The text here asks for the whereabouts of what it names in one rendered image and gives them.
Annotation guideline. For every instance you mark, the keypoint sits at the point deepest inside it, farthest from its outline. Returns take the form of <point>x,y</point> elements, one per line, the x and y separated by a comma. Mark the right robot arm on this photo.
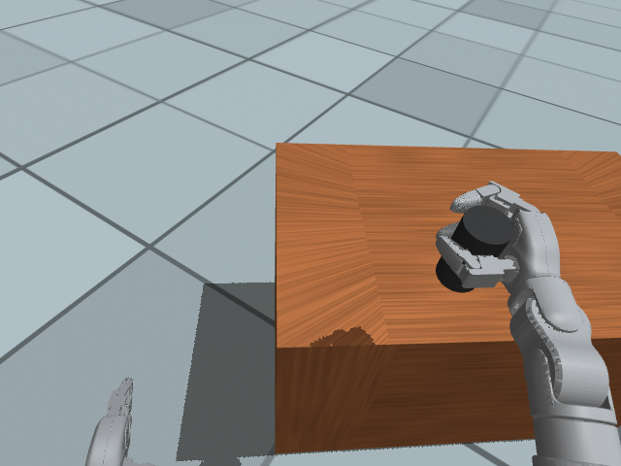
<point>567,379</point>

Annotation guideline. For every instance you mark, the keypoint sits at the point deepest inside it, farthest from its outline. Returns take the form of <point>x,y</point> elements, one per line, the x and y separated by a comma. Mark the can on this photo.
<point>482,230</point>

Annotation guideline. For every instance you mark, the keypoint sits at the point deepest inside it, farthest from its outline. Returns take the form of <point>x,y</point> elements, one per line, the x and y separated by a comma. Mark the left robot hand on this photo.
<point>111,439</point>

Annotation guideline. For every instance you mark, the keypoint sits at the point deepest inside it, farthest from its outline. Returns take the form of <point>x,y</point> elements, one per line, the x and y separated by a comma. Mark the right robot hand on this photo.
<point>533,250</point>

